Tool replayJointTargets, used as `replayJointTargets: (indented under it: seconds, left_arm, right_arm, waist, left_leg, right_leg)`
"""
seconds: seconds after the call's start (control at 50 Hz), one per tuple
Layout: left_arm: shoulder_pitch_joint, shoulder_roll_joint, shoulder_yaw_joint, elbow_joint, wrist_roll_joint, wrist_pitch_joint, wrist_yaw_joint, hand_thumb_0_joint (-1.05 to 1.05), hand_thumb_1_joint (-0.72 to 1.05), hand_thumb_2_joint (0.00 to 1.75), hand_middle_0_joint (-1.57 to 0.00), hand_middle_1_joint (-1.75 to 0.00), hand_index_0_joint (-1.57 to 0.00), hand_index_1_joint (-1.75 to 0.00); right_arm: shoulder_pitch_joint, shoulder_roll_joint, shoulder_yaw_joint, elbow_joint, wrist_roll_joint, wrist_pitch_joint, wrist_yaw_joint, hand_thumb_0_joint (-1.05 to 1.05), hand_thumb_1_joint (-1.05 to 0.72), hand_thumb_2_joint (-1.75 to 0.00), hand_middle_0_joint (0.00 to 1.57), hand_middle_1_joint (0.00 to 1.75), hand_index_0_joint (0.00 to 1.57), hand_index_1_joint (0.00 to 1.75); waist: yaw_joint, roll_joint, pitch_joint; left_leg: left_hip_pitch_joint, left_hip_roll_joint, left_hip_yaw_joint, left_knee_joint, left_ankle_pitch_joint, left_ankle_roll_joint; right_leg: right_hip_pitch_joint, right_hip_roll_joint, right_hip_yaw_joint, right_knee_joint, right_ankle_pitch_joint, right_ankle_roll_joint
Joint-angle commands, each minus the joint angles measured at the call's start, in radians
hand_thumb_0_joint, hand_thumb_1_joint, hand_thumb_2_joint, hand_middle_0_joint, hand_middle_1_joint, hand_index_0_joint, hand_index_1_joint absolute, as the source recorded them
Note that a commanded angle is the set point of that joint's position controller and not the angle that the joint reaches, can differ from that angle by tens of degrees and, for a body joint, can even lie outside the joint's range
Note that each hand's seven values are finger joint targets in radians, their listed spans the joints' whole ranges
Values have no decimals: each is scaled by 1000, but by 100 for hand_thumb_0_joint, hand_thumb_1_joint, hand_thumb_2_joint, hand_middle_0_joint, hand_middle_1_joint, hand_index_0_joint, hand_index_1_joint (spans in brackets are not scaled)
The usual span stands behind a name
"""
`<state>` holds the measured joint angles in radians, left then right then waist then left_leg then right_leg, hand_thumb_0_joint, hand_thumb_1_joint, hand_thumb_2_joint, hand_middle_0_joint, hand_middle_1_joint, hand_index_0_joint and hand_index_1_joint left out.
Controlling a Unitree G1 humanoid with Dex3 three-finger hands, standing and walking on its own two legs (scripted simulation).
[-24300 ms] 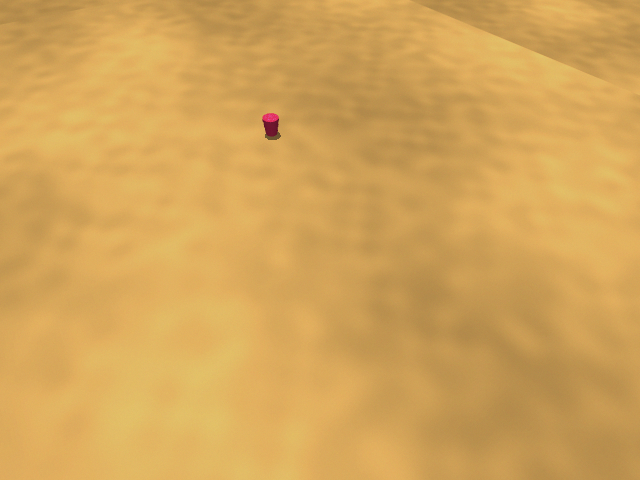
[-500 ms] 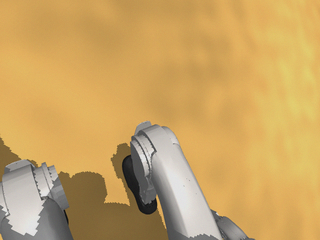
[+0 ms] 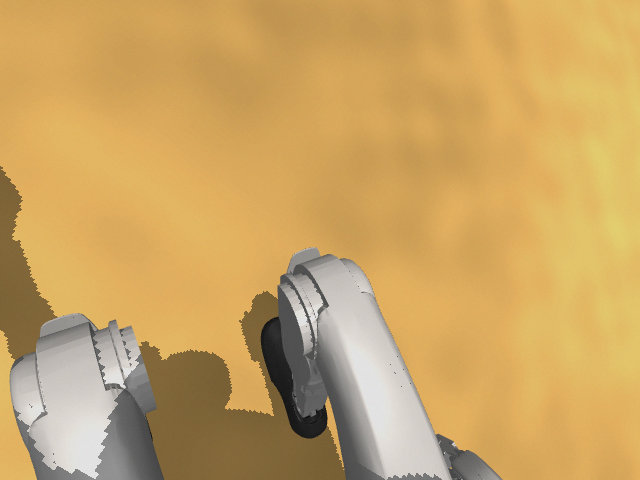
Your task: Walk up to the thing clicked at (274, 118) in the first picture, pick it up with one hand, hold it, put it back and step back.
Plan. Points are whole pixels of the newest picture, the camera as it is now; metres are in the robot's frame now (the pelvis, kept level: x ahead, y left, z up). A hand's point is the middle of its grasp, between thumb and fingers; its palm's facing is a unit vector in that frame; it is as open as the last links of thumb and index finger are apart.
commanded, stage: settle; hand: left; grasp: from above
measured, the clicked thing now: out of the picture +0.49 +0.29 -0.26
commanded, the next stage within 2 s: lift in 0.52 s
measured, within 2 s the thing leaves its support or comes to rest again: neither
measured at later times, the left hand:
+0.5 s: hand out of the picture +0.47 +0.30 -0.12, palm faces -0.44 -0.09 -0.89, open 10.9 cm
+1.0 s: hand out of the picture +0.44 +0.30 -0.05, palm faces -0.45 -0.12 -0.88, open 10.9 cm
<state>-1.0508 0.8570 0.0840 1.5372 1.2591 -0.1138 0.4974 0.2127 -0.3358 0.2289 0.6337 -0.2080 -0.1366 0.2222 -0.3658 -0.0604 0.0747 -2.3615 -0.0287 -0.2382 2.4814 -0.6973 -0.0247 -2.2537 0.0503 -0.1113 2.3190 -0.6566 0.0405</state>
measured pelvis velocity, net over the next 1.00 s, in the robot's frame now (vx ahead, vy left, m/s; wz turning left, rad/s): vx -0.01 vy -0.01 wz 0.13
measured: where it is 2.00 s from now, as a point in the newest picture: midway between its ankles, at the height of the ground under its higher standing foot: (224, 436)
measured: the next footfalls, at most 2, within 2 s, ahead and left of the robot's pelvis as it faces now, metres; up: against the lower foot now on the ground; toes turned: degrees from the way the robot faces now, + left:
none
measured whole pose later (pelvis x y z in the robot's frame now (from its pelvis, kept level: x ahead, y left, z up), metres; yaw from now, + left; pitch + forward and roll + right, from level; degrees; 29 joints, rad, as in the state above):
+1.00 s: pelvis -0.01 -0.01 +0.07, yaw +7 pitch +37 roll -7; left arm -0.92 0.63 -0.03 1.14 1.10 -0.06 0.12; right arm 0.22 -0.29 0.04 0.64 -0.06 0.08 0.08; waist -0.20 0.06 -0.13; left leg -2.20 -0.03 -0.12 2.20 -0.65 -0.02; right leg -2.13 0.01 -0.02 2.13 -0.64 0.05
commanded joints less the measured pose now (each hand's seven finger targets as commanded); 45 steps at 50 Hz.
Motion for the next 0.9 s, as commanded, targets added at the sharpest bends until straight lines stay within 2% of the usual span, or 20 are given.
replayJointTargets:
  seconds: [0.0, 0.02, 0.04, 0.08, 0.12, 0.18, 0.22, 0.26, 0.28, 0.3, 0.36, 0.4, 0.48, 0.52, 0.6, 0.62, 0.66, 0.7, 0.78, 0.88]
  left_arm:
    - [-314, 158, 5, -238, -14, 28, 8, 0, 19, 108, -68, -100, -66, -103]
    - [-307, 153, 6, -240, -23, 35, -4, 0, 20, 108, -68, -101, -66, -103]
    - [-321, 107, -29, -285, -32, 40, -22, 0, 21, 110, -71, -99, -68, -103]
    - [-300, 123, -18, -284, -37, 52, -48, 0, 25, 110, -72, -102, -70, -104]
    - [-317, 41, -63, -315, -47, 60, -83, 0, 29, 109, -74, -102, -73, -103]
    - [-297, 74, -38, -289, -61, 67, -117, 0, 34, 111, -78, -103, -76, -105]
    - [-342, 15, -84, -326, -61, 59, -148, 0, 37, 111, -79, -106, -78, -106]
    - [-313, 28, -72, -288, -73, 58, -170, 0, 42, 112, -83, -106, -82, -107]
    - [-333, 44, -65, -318, -69, 52, -179, 0, 44, 113, -84, -105, -84, -106]
    - [-353, 20, -84, -350, -64, 45, -189, 0, 46, 114, -86, -106, -86, -107]
    - [-342, 35, -82, -343, -64, 37, -207, 0, 48, 113, -86, -107, -86, -107]
    - [-343, 38, -78, -334, -58, 33, -214, 0, 48, 115, -87, -108, -87, -109]
    - [-365, 64, -67, -358, -57, 28, -222, 0, 50, 121, -91, -107, -89, -109]
    - [-369, 53, -72, -348, -58, 28, -227, 0, 52, 122, -92, -108, -91, -110]
    - [-395, 46, -81, -364, -70, 23, -237, 0, 44, 121, -88, -110, -86, -112]
    - [-379, 41, -85, -364, -73, 24, -243, 0, 38, 118, -80, -103, -78, -104]
    - [-372, 47, -79, -372, -83, 25, -253, 0, 37, 116, -79, -108, -79, -109]
    - [-358, 65, -64, -401, -102, 32, -266, 0, 36, 116, -79, -110, -78, -110]
    - [-319, 37, -73, -456, -122, 49, -296, 0, 34, 115, -76, -111, -77, -111]
    - [-285, 46, -62, -571, -143, 52, -328, 0, 33, 111, -73, -112, -75, -110]
  right_arm:
    - [218, -299, -161, 36, 26, 21, -9, 0, -92, -91, 20, 30, 20, 30]
    - [218, -285, -160, 38, 32, 26, -8, 0, -92, -91, 20, 30, 20, 30]
    - [206, -292, -179, 30, 37, 31, -10, 0, -92, -91, 20, 30, 20, 30]
    - [217, -292, -197, 44, 51, 45, -12, 0, -91, -91, 20, 30, 20, 30]
    - [217, -278, -207, 42, 60, 54, -13, 0, -91, -91, 20, 30, 20, 30]
    - [232, -268, -218, 59, 71, 80, -28, 0, -91, -91, 20, 30, 20, 30]
    - [219, -253, -220, 45, 78, 94, -35, 0, -91, -91, 20, 30, 20, 30]
    - [220, -257, -223, 43, 84, 105, -45, 0, -92, -91, 20, 30, 20, 30]
    - [220, -254, -223, 39, 85, 112, -50, 0, -91, -91, 20, 30, 20, 30]
    - [213, -248, -224, 26, 86, 117, -56, 0, -91, -91, 20, 30, 20, 30]
    - [198, -231, -224, 13, 91, 130, -73, 0, -91, -91, 20, 30, 20, 30]
    - [204, -226, -223, 10, 89, 139, -81, 0, -92, -91, 20, 30, 20, 30]
    - [194, -216, -222, 2, 94, 154, -103, 0, -91, -90, 20, 30, 20, 30]
    - [194, -216, -224, -2, 96, 159, -111, 0, -92, -90, 20, 30, 20, 30]
    - [194, -207, -222, -1, 98, 167, -128, 0, -92, -92, 20, 30, 20, 30]
    - [190, -204, -224, 0, 99, 167, -130, 0, -90, -90, 20, 30, 20, 30]
    - [198, -203, -229, 0, 102, 170, -133, 0, -92, -91, 20, 30, 20, 30]
    - [197, -206, -238, -3, 110, 175, -140, 0, -92, -91, 20, 30, 20, 30]
    - [203, -203, -256, -7, 128, 189, -148, 0, -92, -91, 20, 30, 20, 30]
    - [204, -191, -274, -19, 147, 208, -157, 0, -92, -91, 20, 30, 20, 30]
  waist:
    - [-10, 560, -755]
    - [-1, 539, -749]
    - [6, 534, -794]
    - [25, 533, -789]
    - [20, 499, -785]
    - [25, 426, -771]
    - [21, 409, -783]
    - [27, 374, -741]
    - [33, 382, -752]
    - [38, 396, -781]
    - [52, 384, -819]
    - [48, 365, -808]
    - [70, 372, -844]
    - [61, 356, -815]
    - [58, 352, -814]
    - [65, 354, -829]
    - [69, 342, -836]
    - [99, 348, -879]
    - [117, 372, -909]
    - [138, 342, -930]
  left_leg:
    - [591, 27, 139, -274, 270, 16]
    - [568, 26, 141, -281, 249, 20]
    - [584, 24, 144, -293, 240, 22]
    - [582, 22, 140, -317, 203, 24]
    - [574, 16, 142, -330, 201, 25]
    - [544, 13, 149, -337, 191, 34]
    - [539, 8, 162, -338, 208, 36]
    - [524, 3, 159, -353, 190, 37]
    - [540, 4, 157, -363, 191, 35]
    - [568, 3, 160, -366, 213, 31]
    - [573, -2, 180, -374, 213, 34]
    - [556, -4, 192, -371, 228, 39]
    - [565, -5, 200, -389, 217, 40]
    - [561, -5, 200, -396, 196, 41]
    - [553, -7, 205, -410, 160, 44]
    - [569, -5, 205, -414, 165, 42]
    - [563, -7, 209, -422, 164, 44]
    - [588, -9, 213, -436, 172, 44]
    - [653, -7, 211, -473, 196, 39]
    - [670, -10, 217, -511, 182, 49]
  right_leg:
    - [335, 21, -111, -195, 285, -94]
    - [329, 21, -106, -203, 266, -96]
    - [331, 20, -101, -212, 259, -95]
    - [309, 16, -95, -220, 223, -96]
    - [304, 11, -89, -226, 223, -97]
    - [326, 15, -77, -250, 213, -95]
    - [343, 11, -68, -263, 226, -93]
    - [332, 7, -65, -273, 200, -95]
    - [333, 5, -63, -273, 196, -98]
    - [338, 2, -61, -273, 214, -97]
    - [379, 1, -50, -291, 210, -94]
    - [409, -3, -41, -305, 228, -90]
    - [419, -4, -34, -318, 209, -92]
    - [403, -5, -34, -328, 187, -94]
    - [403, -7, -27, -348, 152, -93]
    - [410, -6, -27, -343, 154, -93]
    - [432, -7, -24, -355, 148, -93]
    - [438, -9, -18, -363, 154, -95]
    - [439, -16, -17, -371, 175, -99]
    - [482, -19, -1, -422, 158, -97]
